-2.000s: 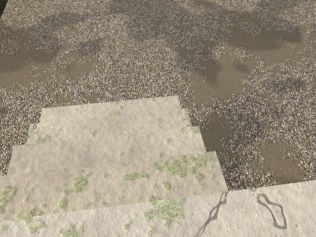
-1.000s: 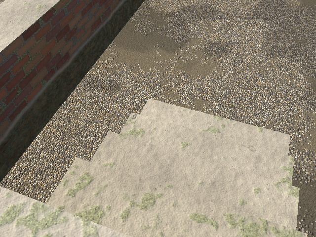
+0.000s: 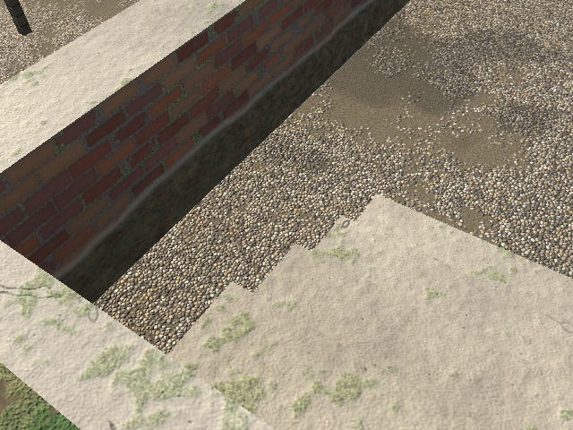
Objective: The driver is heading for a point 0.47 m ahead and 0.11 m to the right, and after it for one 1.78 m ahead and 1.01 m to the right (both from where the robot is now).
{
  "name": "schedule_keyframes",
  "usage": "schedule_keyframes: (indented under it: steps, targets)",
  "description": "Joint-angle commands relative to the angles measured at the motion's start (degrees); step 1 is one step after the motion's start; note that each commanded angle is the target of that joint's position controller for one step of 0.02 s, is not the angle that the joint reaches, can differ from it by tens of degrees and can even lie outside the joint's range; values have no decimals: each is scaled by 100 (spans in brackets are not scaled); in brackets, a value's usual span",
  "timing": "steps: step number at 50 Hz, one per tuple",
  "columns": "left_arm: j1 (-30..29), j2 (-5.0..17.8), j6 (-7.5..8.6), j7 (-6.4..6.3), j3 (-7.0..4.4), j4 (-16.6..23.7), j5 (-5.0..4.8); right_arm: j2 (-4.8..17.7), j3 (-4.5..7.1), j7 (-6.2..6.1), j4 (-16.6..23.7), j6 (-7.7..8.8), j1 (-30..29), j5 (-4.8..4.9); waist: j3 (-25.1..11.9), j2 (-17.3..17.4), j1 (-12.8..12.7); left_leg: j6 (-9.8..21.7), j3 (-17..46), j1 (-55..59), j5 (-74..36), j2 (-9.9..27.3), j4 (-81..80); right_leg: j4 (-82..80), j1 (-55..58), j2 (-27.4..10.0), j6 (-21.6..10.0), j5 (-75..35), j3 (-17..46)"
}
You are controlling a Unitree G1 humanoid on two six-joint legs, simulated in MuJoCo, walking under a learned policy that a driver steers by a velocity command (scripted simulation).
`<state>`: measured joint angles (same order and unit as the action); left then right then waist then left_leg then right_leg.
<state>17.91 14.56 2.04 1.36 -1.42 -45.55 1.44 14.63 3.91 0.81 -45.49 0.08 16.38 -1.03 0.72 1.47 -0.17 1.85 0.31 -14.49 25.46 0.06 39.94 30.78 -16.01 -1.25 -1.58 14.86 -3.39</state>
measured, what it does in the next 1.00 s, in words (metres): walks ahead, turning right: left foot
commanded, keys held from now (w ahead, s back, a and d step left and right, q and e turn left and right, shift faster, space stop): w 0.38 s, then no key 0.02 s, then e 0.60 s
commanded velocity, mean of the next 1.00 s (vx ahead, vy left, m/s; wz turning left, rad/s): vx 0.27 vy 0.00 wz -0.22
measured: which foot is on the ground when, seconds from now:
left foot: up 0.00-0.40, down 0.42-1.00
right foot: down 0.00-0.44, up 0.46-1.00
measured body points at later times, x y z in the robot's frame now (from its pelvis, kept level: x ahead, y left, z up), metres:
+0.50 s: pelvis +0.19 +0.04 -0.01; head +0.21 +0.05 +0.44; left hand +0.18 +0.29 -0.15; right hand +0.35 -0.21 -0.11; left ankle +0.28 +0.11 -0.74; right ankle +0.04 -0.10 -0.68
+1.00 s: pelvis +0.26 +0.04 +0.01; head +0.29 +0.03 +0.46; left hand +0.46 +0.24 -0.11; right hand +0.31 -0.27 -0.09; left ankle +0.28 +0.11 -0.73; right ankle +0.19 -0.08 -0.70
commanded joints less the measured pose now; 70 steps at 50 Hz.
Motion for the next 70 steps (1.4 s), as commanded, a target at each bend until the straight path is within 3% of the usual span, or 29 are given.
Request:
schedule_keyframes:
  steps: [1, 4, 11, 18, 20, 21, 22, 23, 24, 25, 26, 27, 29, 31, 35, 39, 43, 52, 54, 56, 57, 58, 59, 60, 61, 62, 64, 67, 70]
  targets:
    - [1129, 1198, -98, -86, -368, 10, -83, 586, 103, -23, 680, 12, -843, -75, 679, -826, -458, 209, 356, -2942, 167, 110, 1990, -2335, 1297, -2036, -1200, 2543, 3284]
    - [450, 688, 16, -104, -231, 139, -97, 564, 105, 126, 344, 33, -479, -71, 460, -886, -95, 28, 97, -2384, -966, 313, 1650, -2483, 1199, -1265, -824, 1029, 1930]
    - [811, 690, 156, -70, -263, -182, -135, 276, -60, 166, 434, -18, -1285, -63, 511, -746, -203, -207, -197, -2273, -2087, 372, 441, -2389, 1294, -1056, -915, -803, 864]
    - [904, 963, 103, -160, -327, -429, -150, 464, -22, 102, 619, 53, -1600, -55, 726, -593, -211, 168, -387, -1465, -1768, 238, -643, -2072, 1488, -1354, -902, -1610, 804]
    - [661, 1012, 54, -197, -331, -471, -134, 466, 48, 36, 372, 153, -773, -61, 447, -437, 192, 348, -498, -491, -1750, -20, -1111, -1104, 1582, -1186, -695, -2961, 565]
    - [700, 905, 34, -199, -287, -496, -148, 576, 119, -36, 64, 232, 127, -131, -120, -132, 489, 481, -431, 722, -1960, -96, -1284, 147, 1302, -832, -528, -3556, 361]
    - [1530, 136, 340, 157, 25, -725, 697, 1046, 158, 74, -183, 476, 1007, -85, -1499, 1216, 487, 1328, 954, 2894, -4045, 1121, -805, 1208, 220, -265, -263, -612, 417]
    - [1672, -210, 539, 317, 77, -295, 387, 1134, 132, 189, -62, 605, 1579, -353, -2287, 1888, 546, 2225, 3568, 4088, -2945, 2376, -2118, 2736, -1448, 790, -245, 2119, 929]
    - [557, 484, 567, 312, -129, -296, 153, 930, 188, 205, -252, 671, 1508, -504, -621, 773, 858, 1797, 3283, 2819, -1880, 2208, -2489, 3677, -2253, 510, -392, 1680, 1556]
    - [844, 1020, 87, 62, -402, -336, -806, 954, 170, 237, 33, 501, 229, 702, -627, 265, 132, 1063, 2107, 2053, -4040, 2402, -2114, 3691, -1795, 395, -292, 1540, 782]
    - [844, 654, -121, -39, -304, -388, -650, 633, 94, 256, 144, 407, -158, 714, -485, -72, 49, 811, 1162, 1355, -5474, 1890, -2073, 3532, -1157, 97, -220, 1295, 737]
    - [770, 348, 199, -35, -93, -214, 325, 791, 84, 119, -157, 613, 264, -216, -275, 767, -117, 1071, 1057, 516, -4455, 1925, -2425, 4055, -924, -378, -176, 1268, 1333]
    - [862, 60, 292, 12, -6, -451, 268, 149, -10, -110, 103, 637, -342, -418, -92, 99, -209, 1109, 443, -10, -3205, 1609, -2983, 3667, -911, -474, -42, 623, 1275]
    - [846, 306, 369, 162, -85, -446, 85, 313, 31, -152, 224, 663, -542, -319, -209, -36, -216, 1294, -110, -243, -3308, 1389, -3122, 3741, -842, -351, 205, 83, 1056]
    - [478, 224, 243, 203, -70, -24, 253, 576, 153, -244, 279, 675, -265, -421, -343, 58, -37, 1515, -631, -30, -3960, 1429, -2846, 4070, -1283, -436, 533, -389, 807]
    - [201, 419, 217, 80, -118, 393, 302, 615, 155, -222, 395, 724, -281, -357, -448, -8, -32, 1774, -718, 556, -5104, 1817, -2470, 4156, -1758, -473, 648, 82, 842]
    - [-173, 194, 96, 71, -15, 676, 250, 953, 356, -291, 378, 633, 107, -205, -489, -13, 268, 1716, -783, 1531, -5315, 1959, -2341, 2560, -1983, -649, 800, 791, 473]
    - [-150, 367, 7, 278, -140, 878, 102, 1236, 574, -481, 849, 552, -387, -266, -658, 335, 285, 1332, -818, 1678, -4079, 2280, -2262, 853, -909, -435, 351, 1130, 114]
    - [-69, 352, 87, 327, -203, 842, 62, 1216, 528, -487, 855, 471, -596, -295, -671, 307, 157, 1094, -976, 1487, -3486, 2196, -1950, 118, -456, -282, 185, 477, -77]
    - [369, 579, 241, 276, -400, 691, 78, 798, 337, -378, 689, 387, -595, -241, -700, -133, -101, 606, -1246, 773, -2018, 1842, -1035, -1093, 645, -91, -200, -1766, 13]
    - [707, 1384, 391, 76, -640, 698, 186, 320, 220, -351, 954, 398, -446, -285, -948, -1402, -32, -131, -1880, -669, 923, 971, 750, -810, 1883, -1044, -939, -5750, 1231]
    - [915, 1946, 569, -1, -796, 818, 229, 310, 138, -327, 1296, 586, -508, -267, -1191, -1098, -90, -437, -793, -2012, 1915, 305, 1357, -533, 2468, -1961, -2140, -6124, 2873]
    - [1044, 1673, 692, -3, -838, 521, 365, 520, 157, -292, 1281, 612, -923, -101, -671, -479, -354, -473, 24, -2749, 1677, 254, 1730, -603, 2435, -1933, -2111, -5699, 2576]
    - [783, 1412, 737, 69, -799, 445, 237, 818, 209, -310, 1327, 592, -1105, 40, -543, -814, -286, -533, 82, -3095, 1465, 215, 2396, -610, 2305, -1743, -1946, -5415, 2170]
    - [503, 1150, 688, 118, -709, 500, 53, 1133, 309, -368, 1256, 569, -973, 27, -588, -906, -127, -592, 156, -3035, 1268, 260, 2966, -630, 1934, -1629, -1856, -5330, 1915]
    - [201, 1045, 620, 177, -621, 590, -53, 1116, 274, -422, 1233, 521, -894, -68, -530, -892, 66, -652, 269, -2781, 988, 278, 3200, -667, 1319, -1545, -1714, -5279, 1781]
    - [-270, 1011, 467, 203, -555, 847, 25, 989, 157, -392, 1147, 418, -643, -119, -551, -655, 323, -751, 354, -2231, 107, 165, 3265, -815, 421, -1280, -1535, -4959, 1589]
    - [-188, 1006, 436, 163, -510, 916, 186, 779, -6, -271, 1040, 299, -375, -135, -653, -660, 281, -867, 292, -2080, -464, 18, 3421, -657, 208, -1090, -1581, -4803, 1630]
    - [48, 995, 485, 173, -470, 972, 123, 774, -107, -277, 1054, 184, -422, -158, -669, -710, 103, -1019, 309, -2248, -310, 122, 3003, -472, 514, -1161, -1609, -4412, 2031]
Keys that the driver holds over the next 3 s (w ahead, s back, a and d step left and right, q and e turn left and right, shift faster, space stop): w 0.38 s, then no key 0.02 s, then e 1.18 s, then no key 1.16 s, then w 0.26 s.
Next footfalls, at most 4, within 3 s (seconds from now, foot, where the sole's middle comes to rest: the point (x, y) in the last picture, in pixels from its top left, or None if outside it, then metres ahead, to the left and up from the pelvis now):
0.42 left None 0.32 0.12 -0.77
1.12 right None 0.20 -0.10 -0.77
1.64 left None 0.32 0.11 -0.77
1.92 right None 0.14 -0.06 -0.77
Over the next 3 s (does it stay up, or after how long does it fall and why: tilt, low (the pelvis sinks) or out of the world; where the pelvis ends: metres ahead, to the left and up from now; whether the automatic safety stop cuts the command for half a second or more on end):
stays up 0.24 0.01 0.01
